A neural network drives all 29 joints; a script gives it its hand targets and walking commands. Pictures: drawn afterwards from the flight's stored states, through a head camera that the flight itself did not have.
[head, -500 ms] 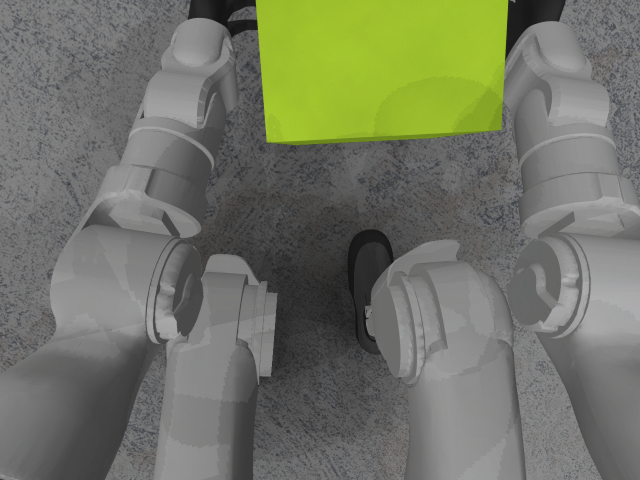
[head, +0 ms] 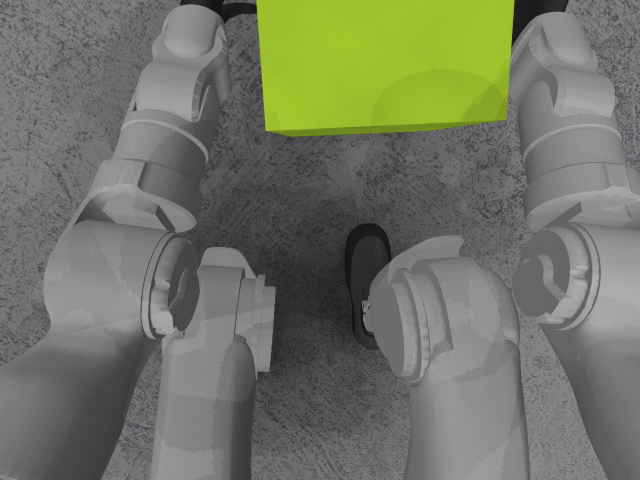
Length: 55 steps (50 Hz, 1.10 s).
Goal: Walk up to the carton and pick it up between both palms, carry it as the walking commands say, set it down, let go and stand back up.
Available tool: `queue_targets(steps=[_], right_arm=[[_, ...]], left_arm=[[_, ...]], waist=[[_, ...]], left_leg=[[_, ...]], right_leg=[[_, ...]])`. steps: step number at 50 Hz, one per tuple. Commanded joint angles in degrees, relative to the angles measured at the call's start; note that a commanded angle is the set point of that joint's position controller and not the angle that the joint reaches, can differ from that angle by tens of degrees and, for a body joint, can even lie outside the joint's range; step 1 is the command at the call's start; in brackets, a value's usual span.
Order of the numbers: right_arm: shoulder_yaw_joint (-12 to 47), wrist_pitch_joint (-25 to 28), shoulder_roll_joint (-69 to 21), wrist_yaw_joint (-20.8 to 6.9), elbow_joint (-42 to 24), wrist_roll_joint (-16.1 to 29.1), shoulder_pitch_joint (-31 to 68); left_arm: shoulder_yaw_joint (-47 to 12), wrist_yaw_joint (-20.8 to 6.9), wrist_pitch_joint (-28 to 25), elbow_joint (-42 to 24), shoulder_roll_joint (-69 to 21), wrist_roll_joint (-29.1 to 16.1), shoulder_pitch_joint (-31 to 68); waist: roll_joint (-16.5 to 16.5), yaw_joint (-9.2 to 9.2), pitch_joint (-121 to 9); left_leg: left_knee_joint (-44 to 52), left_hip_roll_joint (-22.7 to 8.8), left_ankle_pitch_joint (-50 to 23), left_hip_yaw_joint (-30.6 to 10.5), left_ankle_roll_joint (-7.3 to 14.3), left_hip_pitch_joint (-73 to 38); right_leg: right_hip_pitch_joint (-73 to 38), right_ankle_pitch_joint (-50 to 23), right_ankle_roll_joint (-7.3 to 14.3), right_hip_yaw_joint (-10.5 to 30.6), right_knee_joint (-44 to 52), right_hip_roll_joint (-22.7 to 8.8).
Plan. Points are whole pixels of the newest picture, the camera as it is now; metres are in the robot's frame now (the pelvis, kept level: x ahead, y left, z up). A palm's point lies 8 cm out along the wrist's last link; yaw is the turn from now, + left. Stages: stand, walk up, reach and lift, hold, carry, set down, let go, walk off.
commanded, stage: set down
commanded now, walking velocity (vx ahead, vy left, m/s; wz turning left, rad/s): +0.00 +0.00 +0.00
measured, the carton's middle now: (367, 30) +0.53 -0.10 -0.23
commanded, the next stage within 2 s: let go in 1.98 s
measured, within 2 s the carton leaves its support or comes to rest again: rests again in 0.32 s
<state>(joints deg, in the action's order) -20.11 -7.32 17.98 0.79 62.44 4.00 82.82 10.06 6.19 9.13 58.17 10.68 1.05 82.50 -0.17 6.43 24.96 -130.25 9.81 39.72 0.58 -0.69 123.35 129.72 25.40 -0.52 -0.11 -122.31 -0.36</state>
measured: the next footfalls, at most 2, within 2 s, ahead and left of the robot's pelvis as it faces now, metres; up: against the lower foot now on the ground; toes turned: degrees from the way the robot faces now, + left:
none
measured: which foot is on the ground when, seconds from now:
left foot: down 0.00-1.00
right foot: down 0.00-1.00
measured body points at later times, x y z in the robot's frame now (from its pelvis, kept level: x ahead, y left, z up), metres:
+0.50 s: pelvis -0.01 -0.01 +0.01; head +0.37 -0.02 +0.24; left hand +0.56 +0.09 -0.19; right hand +0.50 -0.27 -0.19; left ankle +0.09 +0.10 -0.33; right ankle +0.15 -0.12 -0.33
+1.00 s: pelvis -0.01 +0.00 +0.07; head +0.36 -0.04 +0.31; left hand +0.58 +0.10 -0.08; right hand +0.51 -0.27 -0.09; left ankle +0.09 +0.10 -0.33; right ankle +0.15 -0.12 -0.33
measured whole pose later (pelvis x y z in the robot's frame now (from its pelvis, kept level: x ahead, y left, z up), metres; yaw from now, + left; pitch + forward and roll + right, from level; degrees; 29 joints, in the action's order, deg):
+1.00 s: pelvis -0.01 +0.00 +0.07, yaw -1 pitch +29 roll +0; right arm -14.9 -12.5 20.7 5.8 46.4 10.1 77.3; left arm 4.3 8.3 15.1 47.1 21.7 -10.1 82.5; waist 0.9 5.2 29.9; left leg -118.5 6.4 38.2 0.5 0.2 109.6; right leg 116.4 24.0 -0.1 0.2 -111.0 1.6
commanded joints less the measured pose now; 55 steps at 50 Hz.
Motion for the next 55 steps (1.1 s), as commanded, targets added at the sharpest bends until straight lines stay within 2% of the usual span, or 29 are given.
queue_targets(steps=[1,3,6,8,9,10,11,12,14,15,18,19,22,26,27,31,32,33,34,36,40,41,42,44,45,46,49,54,55], right_arm=[[4.97,4.24,-10.46,-0.31,-0.36,0.24,14.06],[3.33,5.87,0.78,2.61,-1.80,0.19,13.03],[5.38,6.97,4.98,4.59,-0.22,3.90,13.88],[6.53,7.13,5.13,4.90,-0.34,5.42,15.72],[6.64,7.60,5.36,5.10,-2.79,5.40,16.54],[7.05,7.89,6.54,5.11,-2.32,6.67,16.97],[8.36,8.23,5.69,5.08,-4.51,7.13,17.65],[6.86,8.51,7.88,5.36,-5.39,7.19,19.03],[8.61,8.69,8.38,5.61,-6.25,8.32,18.97],[8.55,8.08,7.71,5.24,-4.10,7.91,18.89],[9.13,7.95,9.30,5.15,-5.93,8.73,19.43],[9.10,7.54,9.58,5.12,-3.23,8.10,17.54],[6.54,7.56,13.21,5.24,-4.10,7.53,16.82],[7.73,7.71,13.94,4.60,-7.28,10.68,18.53],[6.05,7.57,15.45,4.74,-8.51,9.69,18.76],[6.09,6.75,15.60,4.85,-15.95,10.96,15.64],[5.28,5.98,16.45,4.80,-14.66,10.51,16.48],[4.34,5.44,17.02,4.81,-15.38,9.48,15.46],[4.81,4.73,16.00,4.73,-15.90,9.56,16.00],[3.60,3.50,17.99,4.89,-23.77,9.21,15.16],[2.42,-0.47,16.71,4.30,-25.29,6.41,13.11],[4.01,-1.28,13.92,4.16,-25.69,6.50,12.36],[2.84,-1.66,15.12,4.22,-26.58,6.11,14.97],[4.16,-2.43,13.00,5.15,-27.68,5.85,14.59],[4.12,-2.78,13.35,5.18,-27.72,5.66,13.39],[3.94,-2.88,13.44,5.45,-26.94,6.18,13.57],[4.11,-2.86,13.81,5.28,-26.64,6.14,12.40],[2.28,-3.80,12.99,4.59,-25.94,4.17,7.62],[2.95,-3.97,13.25,4.79,-32.51,4.22,6.64]], left_arm=[[-6.15,-1.82,-4.34,-7.83,-2.88,-1.01,23.55],[-5.17,0.66,-4.77,-8.58,6.94,-1.96,21.60],[-6.37,2.45,-4.75,-6.12,10.68,-4.14,20.23],[-6.99,2.39,-4.81,-5.43,11.36,-5.27,21.08],[-7.33,2.36,-5.24,-8.83,12.61,-5.85,22.51],[-8.10,2.23,-5.19,-6.16,11.12,-6.53,21.68],[-8.86,1.78,-5.22,-7.66,10.78,-8.36,22.59],[-8.86,1.60,-5.04,-7.72,10.86,-8.85,22.94],[-9.09,1.39,-4.97,-8.29,12.72,-9.49,22.28],[-10.79,0.86,-4.63,-6.48,11.18,-11.27,23.39],[-10.59,0.59,-4.58,-5.39,13.15,-12.17,22.25],[-9.90,0.71,-4.57,-3.22,14.74,-11.43,21.72],[-10.42,0.87,-4.52,-5.79,15.75,-11.69,23.26],[-10.82,1.64,-4.48,-8.13,16.47,-11.47,24.62],[-11.07,1.69,-4.21,-9.00,17.20,-11.70,24.68],[-11.35,2.20,-3.35,-14.95,16.28,-12.02,22.84],[-10.46,2.40,-2.54,-13.53,16.93,-11.94,23.33],[-11.14,2.45,-1.89,-14.46,15.79,-12.14,21.92],[-10.84,2.61,-1.52,-15.50,15.97,-12.68,23.47],[-9.57,3.22,-0.62,-23.32,18.83,-12.77,23.35],[-7.11,3.26,2.30,-23.16,18.40,-11.79,19.97],[-6.31,3.02,2.79,-22.04,17.91,-12.00,18.16],[-5.35,2.80,3.30,-22.61,18.60,-11.95,21.42],[-4.11,2.51,3.54,-21.03,18.70,-11.88,21.40],[-4.39,2.42,3.75,-20.80,18.68,-11.61,18.89],[-2.96,2.39,3.84,-19.89,19.77,-10.55,20.12],[-3.72,1.87,3.84,-17.82,17.75,-9.21,17.44],[-2.74,1.74,4.39,-17.97,17.29,-8.43,15.72],[-2.96,1.79,4.57,-22.98,17.68,-8.14,14.60]], waist=[[6.85,1.73,-67.64],[6.68,2.62,-69.12],[7.42,0.95,-71.41],[6.88,0.22,-71.79],[6.42,1.00,-74.69],[7.59,0.99,-75.18],[5.56,2.15,-76.78],[7.34,2.38,-75.39],[5.22,2.04,-78.19],[5.33,3.39,-76.14],[4.09,3.28,-77.79],[3.11,2.77,-76.87],[6.01,4.14,-75.96],[7.31,2.36,-83.82],[8.13,3.46,-84.53],[6.99,3.46,-95.69],[6.66,3.07,-92.90],[6.50,4.28,-93.55],[6.35,2.60,-93.41],[4.73,3.06,-105.27],[2.37,1.41,-103.66],[-0.21,0.26,-101.62],[-0.60,1.53,-99.58],[-2.94,1.46,-99.64],[-1.41,0.39,-103.72],[-1.84,1.38,-101.51],[2.48,0.33,-101.52],[3.21,1.81,-105.60],[2.55,1.70,-113.23]], left_leg=[[16.19,-3.14,-15.67,-0.31,-2.02,-17.86],[16.72,-3.96,-16.08,-1.66,-2.40,-18.25],[16.95,-4.36,-16.76,-1.23,-2.84,-19.63],[16.85,-4.36,-15.89,-1.34,-2.09,-18.46],[16.68,-4.59,-17.61,-1.88,-1.97,-18.19],[16.50,-4.95,-17.96,-1.59,-2.32,-18.62],[16.17,-4.64,-17.55,-0.96,-1.83,-18.53],[16.21,-5.06,-16.11,-1.45,-1.85,-16.28],[15.82,-5.16,-14.92,-1.03,-1.59,-15.87],[15.96,-5.48,-14.56,-0.94,-1.31,-15.77],[15.99,-6.02,-14.54,-1.24,-1.77,-14.53],[15.37,-6.05,-12.96,-1.26,-1.49,-14.55],[15.76,-6.61,-13.48,-1.62,-1.94,-16.37],[15.33,-7.11,-18.23,-1.44,-2.13,-21.76],[15.38,-6.94,-17.14,-1.71,-1.95,-21.90],[16.20,-6.21,-21.60,-0.40,-2.17,-28.18],[16.89,-6.42,-19.40,-0.62,-1.83,-27.52],[17.52,-6.34,-18.24,-0.95,-1.97,-28.52],[17.67,-6.59,-17.43,-0.46,-1.85,-28.28],[18.16,-5.88,-19.92,0.22,-1.43,-34.13],[22.02,-5.12,-15.60,0.42,0.05,-32.35],[22.52,-5.21,-14.80,0.63,0.37,-31.90],[23.09,-5.08,-12.30,0.24,0.59,-30.21],[23.56,-4.56,-11.78,1.13,0.90,-28.14],[24.79,-4.38,-12.74,0.96,0.87,-31.03],[24.98,-4.47,-11.58,0.72,0.78,-29.57],[26.80,-4.10,-14.14,0.63,0.41,-33.00],[30.01,-4.02,-18.42,0.26,-0.34,-38.20],[30.49,-3.41,-20.36,1.24,-0.43,-41.49]], right_leg=[[-44.09,-17.22,-0.50,-0.60,3.84,3.35],[-43.49,-17.96,-0.54,-0.39,3.67,2.65],[-45.77,-18.42,-0.23,0.03,4.21,2.53],[-47.38,-18.43,0.16,1.17,5.04,2.30],[-48.96,-21.49,-0.31,1.01,4.08,2.09],[-49.05,-21.93,-0.15,0.98,4.03,1.83],[-51.31,-22.69,-0.17,0.93,5.11,1.92],[-49.79,-22.26,0.09,1.03,4.44,1.49],[-53.16,-22.88,0.14,1.41,4.86,1.00],[-52.21,-22.08,0.02,1.68,5.76,1.10],[-53.65,-23.16,-0.42,1.11,5.60,0.42],[-53.84,-22.12,-0.24,1.77,5.92,0.16],[-49.13,-20.55,0.15,1.06,5.97,0.33],[-50.43,-23.64,0.37,0.65,4.94,-0.02],[-49.04,-22.81,0.31,0.26,5.04,0.39],[-56.29,-27.35,0.44,-0.70,6.64,1.08],[-54.44,-24.76,0.61,-0.53,6.80,0.83],[-54.50,-23.12,0.72,-1.05,7.56,0.86],[-54.90,-22.04,0.71,-0.70,7.96,0.66],[-61.38,-24.56,0.68,-1.74,9.13,1.22],[-61.36,-19.87,0.55,-1.88,11.70,1.58],[-62.02,-18.29,0.32,-1.80,13.37,1.57],[-60.99,-15.78,0.42,-2.06,13.79,1.45],[-65.78,-16.78,0.35,-1.42,15.55,2.18],[-67.62,-17.09,-0.05,-1.94,15.65,1.84],[-67.17,-16.71,0.35,-1.84,16.25,2.42],[-65.12,-17.58,0.38,-1.52,17.81,3.02],[-67.12,-21.84,0.33,-1.62,21.24,3.23],[-72.86,-24.78,0.13,-1.71,22.80,3.79]])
